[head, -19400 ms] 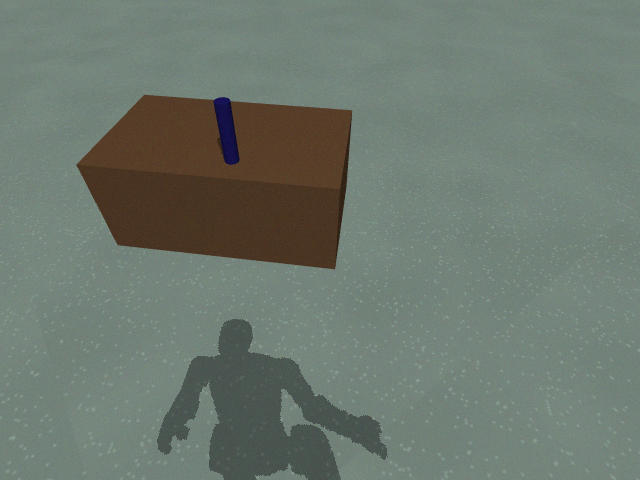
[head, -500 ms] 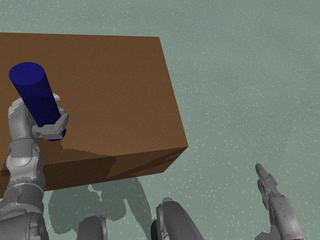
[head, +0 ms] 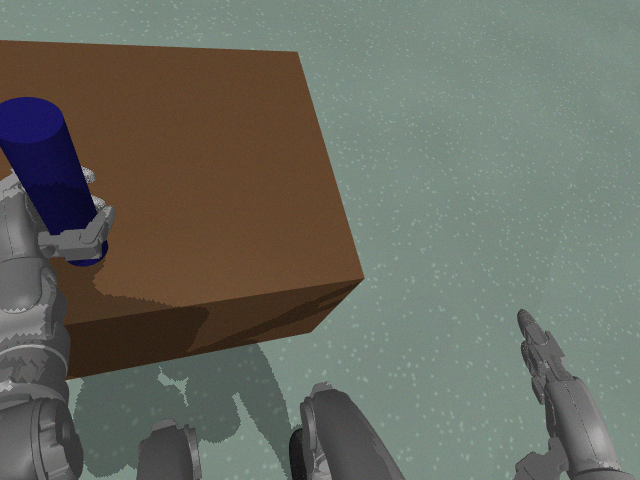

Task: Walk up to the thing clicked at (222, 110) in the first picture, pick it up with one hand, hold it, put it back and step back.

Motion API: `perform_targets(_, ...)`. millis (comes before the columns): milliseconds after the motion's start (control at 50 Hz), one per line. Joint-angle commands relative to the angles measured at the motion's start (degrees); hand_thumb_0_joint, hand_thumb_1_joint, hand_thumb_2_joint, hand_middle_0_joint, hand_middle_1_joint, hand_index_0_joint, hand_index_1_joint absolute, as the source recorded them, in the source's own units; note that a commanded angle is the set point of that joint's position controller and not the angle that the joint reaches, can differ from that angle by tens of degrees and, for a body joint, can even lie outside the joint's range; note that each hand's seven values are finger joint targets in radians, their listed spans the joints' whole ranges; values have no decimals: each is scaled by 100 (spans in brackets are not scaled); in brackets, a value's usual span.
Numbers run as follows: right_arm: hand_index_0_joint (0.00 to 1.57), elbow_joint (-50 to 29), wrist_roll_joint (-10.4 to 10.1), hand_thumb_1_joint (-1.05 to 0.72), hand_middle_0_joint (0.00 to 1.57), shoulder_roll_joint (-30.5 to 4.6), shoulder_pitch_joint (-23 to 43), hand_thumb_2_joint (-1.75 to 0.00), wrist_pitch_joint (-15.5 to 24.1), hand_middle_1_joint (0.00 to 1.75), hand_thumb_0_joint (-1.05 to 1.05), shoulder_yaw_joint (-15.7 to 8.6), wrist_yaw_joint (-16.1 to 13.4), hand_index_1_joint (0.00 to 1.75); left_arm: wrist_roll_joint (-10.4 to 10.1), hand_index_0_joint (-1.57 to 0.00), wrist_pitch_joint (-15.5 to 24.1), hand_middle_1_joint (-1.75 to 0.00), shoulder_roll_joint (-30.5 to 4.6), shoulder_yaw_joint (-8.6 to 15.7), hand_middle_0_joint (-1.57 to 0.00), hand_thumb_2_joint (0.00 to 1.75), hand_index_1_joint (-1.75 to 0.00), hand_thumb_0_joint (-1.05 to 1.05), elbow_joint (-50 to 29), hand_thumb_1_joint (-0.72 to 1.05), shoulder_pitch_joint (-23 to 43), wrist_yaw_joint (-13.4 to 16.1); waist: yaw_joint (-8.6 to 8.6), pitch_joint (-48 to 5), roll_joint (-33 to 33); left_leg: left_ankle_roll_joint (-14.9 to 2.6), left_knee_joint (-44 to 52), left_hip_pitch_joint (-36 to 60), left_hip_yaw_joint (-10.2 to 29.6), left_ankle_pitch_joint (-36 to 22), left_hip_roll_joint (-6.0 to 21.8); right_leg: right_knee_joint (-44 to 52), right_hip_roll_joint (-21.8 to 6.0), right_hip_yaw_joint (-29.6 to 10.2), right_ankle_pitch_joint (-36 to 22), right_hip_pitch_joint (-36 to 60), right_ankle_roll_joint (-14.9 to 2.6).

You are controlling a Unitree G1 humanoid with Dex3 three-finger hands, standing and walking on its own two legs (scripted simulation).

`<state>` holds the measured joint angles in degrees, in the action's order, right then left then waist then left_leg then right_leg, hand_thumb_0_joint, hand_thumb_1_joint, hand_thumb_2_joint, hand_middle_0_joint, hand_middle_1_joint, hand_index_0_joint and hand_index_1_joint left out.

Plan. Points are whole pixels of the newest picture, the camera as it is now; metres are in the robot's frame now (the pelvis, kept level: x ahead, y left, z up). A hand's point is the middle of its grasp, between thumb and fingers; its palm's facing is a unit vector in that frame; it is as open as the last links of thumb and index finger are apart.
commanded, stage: lower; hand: left
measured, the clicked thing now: (62, 198) +0.49 +0.19 +0.00
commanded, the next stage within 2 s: loosen in 0.90 s
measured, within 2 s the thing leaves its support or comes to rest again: rests again in 0.74 s
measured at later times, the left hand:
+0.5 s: hand (91, 226) +0.50 +0.19 -0.09, palm faces +0.14 -0.99 -0.03, open 7.4 cm
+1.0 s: hand (100, 231) +0.50 +0.18 -0.11, palm faces +0.13 -0.99 -0.03, open 7.5 cm
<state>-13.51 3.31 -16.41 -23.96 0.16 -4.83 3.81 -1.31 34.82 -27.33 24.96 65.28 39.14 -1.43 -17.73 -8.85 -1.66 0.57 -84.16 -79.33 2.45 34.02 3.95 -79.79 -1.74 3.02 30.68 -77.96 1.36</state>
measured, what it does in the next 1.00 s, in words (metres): stands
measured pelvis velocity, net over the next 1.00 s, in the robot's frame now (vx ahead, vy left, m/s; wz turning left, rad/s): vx -0.01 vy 0.00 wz -0.02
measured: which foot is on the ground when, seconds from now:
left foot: down 0.00-1.00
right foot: down 0.00-1.00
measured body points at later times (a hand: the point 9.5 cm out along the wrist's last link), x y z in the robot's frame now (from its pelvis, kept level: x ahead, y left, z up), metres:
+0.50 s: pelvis -0.01 +0.00 -0.03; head +0.18 +0.07 +0.37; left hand +0.48 +0.24 -0.08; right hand +0.17 -0.27 +0.05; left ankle +0.04 +0.12 -0.58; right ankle +0.06 -0.14 -0.58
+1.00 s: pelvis -0.01 +0.00 -0.05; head +0.19 +0.08 +0.35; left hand +0.49 +0.23 -0.11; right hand +0.16 -0.26 +0.05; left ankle +0.04 +0.12 -0.58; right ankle +0.06 -0.14 -0.58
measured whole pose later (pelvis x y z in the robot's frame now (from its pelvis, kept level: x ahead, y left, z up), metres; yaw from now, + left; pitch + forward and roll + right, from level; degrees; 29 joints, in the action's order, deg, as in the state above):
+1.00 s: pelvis -0.01 +0.00 -0.05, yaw -1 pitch +33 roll -6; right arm -20.9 3.7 -18.1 -24.4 2.0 -6.4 5.6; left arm 1.8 37.1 -32.5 27.1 67.7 41.8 -0.2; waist -22.6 -9.5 -2.3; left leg 0.4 -94.5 -92.0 3.9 36.0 4.0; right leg -89.2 -1.5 3.4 32.2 -90.1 1.6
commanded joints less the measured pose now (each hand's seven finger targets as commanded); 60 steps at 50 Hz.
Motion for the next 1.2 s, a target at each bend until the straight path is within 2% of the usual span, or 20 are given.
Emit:
perform_targets(0,5,-937,-29,54,5,-893,-397,-5,345,5,0,-639,-85,5,-78,-141,637,-148,-1274,75,-139,130,-148,0,-1406,38,2442,-46,-21,-3275,1602,-85,911,2307,74,-1902,-276,690,291,-90,-1649,1602,-287)
perform_targets(60,5,-1223,-21,53,5,-1126,-219,-5,393,5,0,-825,-91,5,-48,-141,670,-149,-1448,197,-140,132,-149,0,-1300,38,2442,-36,-59,-3508,1665,-80,824,2419,118,-2101,-270,584,302,-71,-1780,1556,-294)
perform_targets(80,5,-933,4,53,5,-1027,-357,-5,379,5,0,-758,-69,5,-42,-141,703,-149,-1332,110,-140,132,-149,0,-1336,38,2568,-21,-73,-3360,1859,-51,827,2432,140,-2057,-260,528,308,-41,-1679,1305,-310)
perform_targets(100,5,-995,6,53,5,-1011,-366,-6,367,5,0,-700,-48,5,-41,-142,730,-149,-1506,274,-140,132,-149,0,-1340,38,2529,11,-25,-3361,1820,-58,812,2334,139,-2076,-268,500,312,-14,-1674,1313,-313)
perform_targets(140,5,-1248,3,53,5,-1093,-260,-5,400,5,0,-807,-46,5,-36,-140,777,-148,-1557,281,-139,131,-148,0,-1436,39,2548,14,-69,-3722,1874,-57,713,2480,151,-2259,-265,434,318,-10,-1830,1420,-313)
perform_targets(240,5,-1316,28,52,5,-1137,-270,-6,403,5,0,-829,-16,5,10,-140,804,-148,-1505,215,-139,132,-148,0,-1466,41,2595,2,-125,-3771,2180,15,618,2673,231,-2499,-214,245,338,53,-1818,1038,-349)
perform_targets(280,5,-1204,23,52,5,-1063,-405,-6,363,5,0,-810,1,5,57,-140,797,-148,-1681,266,-139,132,-148,0,-1549,39,2609,0,-112,-3786,2194,-28,536,2458,156,-2272,-248,255,330,-34,-1778,1139,-330)
perform_targets(320,5,-1390,17,53,5,-1172,-293,-6,368,5,0,-911,-7,5,78,-140,759,-149,-1613,254,-138,133,-149,0,-1452,38,2546,23,-141,-3698,2214,-4,566,2433,186,-2202,-237,215,339,10,-1686,1020,-341)
perform_targets(380,5,-1293,19,53,5,-1098,-380,-6,373,5,0,-848,20,5,65,-140,766,-149,-1592,244,-139,134,-149,0,-1508,40,2582,54,-130,-3647,2278,5,517,2419,198,-2174,-232,163,345,32,-1614,881,-347)
perform_targets(440,5,-1454,9,53,5,-1180,-408,-6,385,5,0,-933,6,5,96,-140,726,-149,-1629,288,-139,133,-149,0,-1352,38,2515,57,-247,-3708,2088,-57,381,2177,160,-2208,-242,163,344,-13,-1784,1043,-320)
perform_targets(500,5,-1469,-16,53,5,-1147,-273,-5,399,5,0,-888,7,5,82,-140,727,-149,-1533,243,-138,133,-149,0,-1259,40,2597,65,-245,-3371,2071,-37,496,2053,203,-1745,-240,169,339,19,-1363,737,-332)
perform_targets(540,5,-1590,-1,53,5,-1132,-285,-5,404,5,0,-908,12,5,155,-141,755,-150,-1712,285,-140,133,-150,0,-1405,40,2701,103,-286,-3531,2094,-59,435,1924,163,-1529,-249,172,332,-25,-1257,852,-316)
perform_targets(660,5,-1481,-8,53,5,-1208,-477,-5,417,5,0,-991,28,5,136,-140,763,-148,-1738,330,-138,132,-148,0,-1334,39,2570,75,-283,-3668,2287,-14,311,2230,217,-2209,-229,-19,348,61,-1658,660,-342)
perform_targets(760,5,-1607,3,53,5,-1192,-369,-5,424,5,0,-978,40,5,214,-138,770,-146,-1792,333,-136,130,-146,0,-1353,37,2645,119,-271,-3632,2263,-36,279,1977,195,-1821,-255,-41,349,21,-1428,638,-340)
perform_targets(820,5,-1649,5,53,5,-1210,-417,-6,446,5,0,-997,42,5,177,-139,792,-147,-1772,343,-138,131,-147,0,-1359,38,2680,131,-340,-3793,2259,-50,183,1909,189,-1948,-254,-94,341,-3,-1580,741,-323)
perform_targets(980,5,-1787,-31,54,5,-1225,-419,-5,477,5,0,-1057,51,5,308,-138,694,-145,-1662,188,-136,129,-145,0,-981,37,2527,119,-467,-3371,2122,-69,150,1597,179,-1483,-259,-64,329,-15,-1253,459,-318)
perform_targets(1000,5,-1704,-24,54,5,-1219,-528,-4,468,5,0,-1059,55,5,300,-146,676,-147,-1623,213,-144,125,-146,0,-900,40,2429,118,-480,-3314,2112,-79,143,1506,164,-1450,-265,-45,321,-18,-1243,484,-309)
perform_targets(1040,5,-1831,-54,53,5,-1267,-414,-4,496,5,0,-1076,45,5,205,-135,686,-131,-1682,289,-131,109,-130,0,-1059,24,2525,129,-447,-3343,2032,-73,218,1420,188,-1131,-269,-27,325,-7,-984,500,-307)
perform_targets(1120,5,-1790,-73,53,5,-1277,-537,-4,498,5,0,-1095,40,5,126,-121,690,-110,-1563,275,-118,77,-106,0,-1123,5,2575,106,-465,-3525,2151,-37,195,1732,240,-1516,-250,-147,340,98,-1232,339,-330)
perform_targets(1180,5,-1774,-59,52,5,-1252,-512,-4,481,5,0,-1089,35,5,212,-113,691,-97,-1631,232,-109,62,-94,0,-1195,-13,2629,105,-399,-3447,2257,-9,204,1770,228,-1611,-247,-190,335,97,-1245,247,-351)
